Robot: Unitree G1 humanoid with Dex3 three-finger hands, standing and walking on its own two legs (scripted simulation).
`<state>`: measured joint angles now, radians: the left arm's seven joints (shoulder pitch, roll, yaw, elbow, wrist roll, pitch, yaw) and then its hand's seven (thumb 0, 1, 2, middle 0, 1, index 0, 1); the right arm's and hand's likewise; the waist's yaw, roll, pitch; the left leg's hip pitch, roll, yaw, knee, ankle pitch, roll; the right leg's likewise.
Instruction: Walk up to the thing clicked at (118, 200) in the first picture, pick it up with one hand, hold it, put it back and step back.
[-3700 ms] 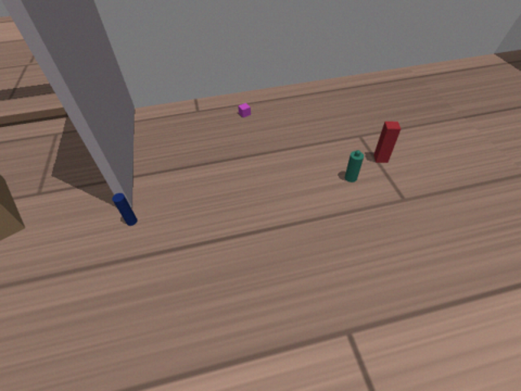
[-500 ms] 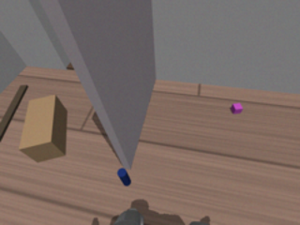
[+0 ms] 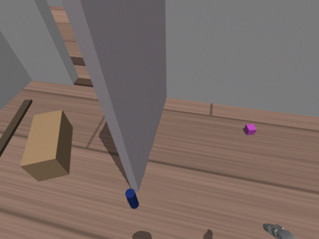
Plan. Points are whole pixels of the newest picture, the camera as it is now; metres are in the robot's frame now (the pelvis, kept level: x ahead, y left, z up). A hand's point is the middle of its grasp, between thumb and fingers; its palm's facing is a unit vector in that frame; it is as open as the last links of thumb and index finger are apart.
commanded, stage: walk up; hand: left
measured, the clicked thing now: (132, 199) +0.45 +0.22 -0.68
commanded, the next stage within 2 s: none
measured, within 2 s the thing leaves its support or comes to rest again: neither
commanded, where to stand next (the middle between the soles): +0.12 +0.00 m, yaw -1 degrees
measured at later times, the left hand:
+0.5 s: hand out of the picture +0.12 +0.26 -0.15, palm faces -0.05 -0.94 -0.32, open 7.3 cm
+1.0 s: hand out of the picture +0.12 +0.27 -0.14, palm faces -0.05 -0.94 -0.34, open 7.3 cm
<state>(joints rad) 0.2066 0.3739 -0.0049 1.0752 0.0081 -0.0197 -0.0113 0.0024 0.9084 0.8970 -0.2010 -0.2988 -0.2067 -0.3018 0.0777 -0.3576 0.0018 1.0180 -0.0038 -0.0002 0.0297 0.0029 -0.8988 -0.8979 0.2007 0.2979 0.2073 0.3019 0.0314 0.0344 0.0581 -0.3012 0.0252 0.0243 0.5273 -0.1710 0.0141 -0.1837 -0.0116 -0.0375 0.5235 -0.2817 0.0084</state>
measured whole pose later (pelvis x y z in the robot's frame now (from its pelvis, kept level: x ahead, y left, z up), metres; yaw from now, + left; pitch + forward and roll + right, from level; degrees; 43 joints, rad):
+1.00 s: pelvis +0.04 +0.02 +0.01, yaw -1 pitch -2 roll +0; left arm 0.09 0.36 -0.01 1.15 0.01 -0.01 0.00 0.00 0.91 0.90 -0.20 -0.30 -0.21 -0.30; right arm 0.06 -0.34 -0.02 1.15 -0.01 -0.01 0.02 0.00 -0.90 -0.90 0.20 0.30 0.21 0.30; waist 0.00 0.00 0.06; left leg -0.17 -0.01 0.06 0.33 -0.13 0.03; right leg -0.06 -0.04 0.00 0.32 -0.23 0.04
